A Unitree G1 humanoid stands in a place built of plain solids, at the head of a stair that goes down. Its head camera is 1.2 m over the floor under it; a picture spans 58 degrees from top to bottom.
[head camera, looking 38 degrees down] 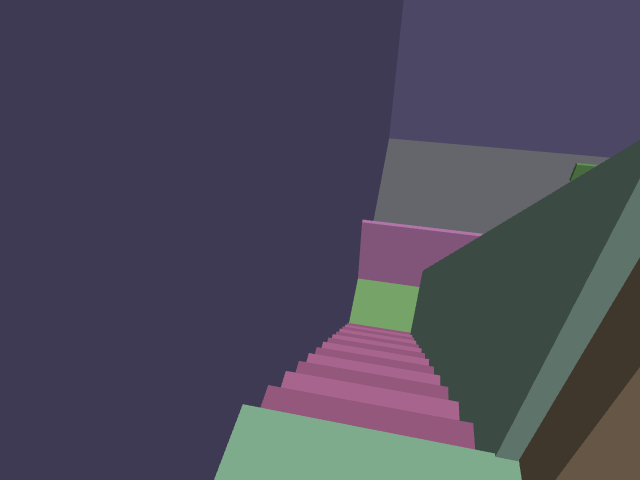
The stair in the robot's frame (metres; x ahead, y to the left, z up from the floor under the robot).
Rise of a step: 0.21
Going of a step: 0.21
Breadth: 0.73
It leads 12 degrees to the right of straight ahead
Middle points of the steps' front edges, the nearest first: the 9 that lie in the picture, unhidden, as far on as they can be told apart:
0.65 -0.13 0.00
0.86 -0.17 -0.21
1.07 -0.21 -0.41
1.27 -0.25 -0.62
1.48 -0.30 -0.83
1.68 -0.34 -1.03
1.89 -0.38 -1.24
2.09 -0.42 -1.45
2.30 -0.47 -1.65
